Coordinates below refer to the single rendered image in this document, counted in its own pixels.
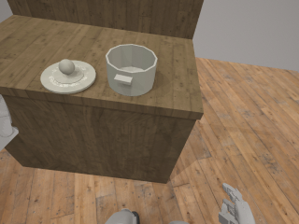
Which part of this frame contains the pot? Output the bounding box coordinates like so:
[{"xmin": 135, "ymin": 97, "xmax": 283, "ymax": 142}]
[{"xmin": 106, "ymin": 44, "xmax": 158, "ymax": 97}]

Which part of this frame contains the robot left hand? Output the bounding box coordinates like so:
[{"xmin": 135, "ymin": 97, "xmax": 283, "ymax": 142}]
[{"xmin": 0, "ymin": 94, "xmax": 19, "ymax": 151}]

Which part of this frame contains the table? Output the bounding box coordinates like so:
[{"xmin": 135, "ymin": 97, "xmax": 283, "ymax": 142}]
[{"xmin": 0, "ymin": 0, "xmax": 204, "ymax": 184}]

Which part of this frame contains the robot right hand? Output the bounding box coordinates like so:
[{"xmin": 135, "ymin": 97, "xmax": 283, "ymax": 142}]
[{"xmin": 219, "ymin": 183, "xmax": 256, "ymax": 224}]

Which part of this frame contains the robot left shin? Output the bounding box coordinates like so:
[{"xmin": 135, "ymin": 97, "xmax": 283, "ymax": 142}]
[{"xmin": 121, "ymin": 208, "xmax": 133, "ymax": 215}]

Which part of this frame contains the knob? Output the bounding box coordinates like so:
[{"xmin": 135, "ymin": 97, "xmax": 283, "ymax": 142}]
[{"xmin": 58, "ymin": 59, "xmax": 75, "ymax": 75}]

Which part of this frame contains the lid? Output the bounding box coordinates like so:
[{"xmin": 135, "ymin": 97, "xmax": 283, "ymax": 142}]
[{"xmin": 40, "ymin": 60, "xmax": 96, "ymax": 94}]

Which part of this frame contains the left robot thigh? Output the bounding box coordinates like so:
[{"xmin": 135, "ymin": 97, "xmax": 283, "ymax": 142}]
[{"xmin": 105, "ymin": 211, "xmax": 137, "ymax": 224}]

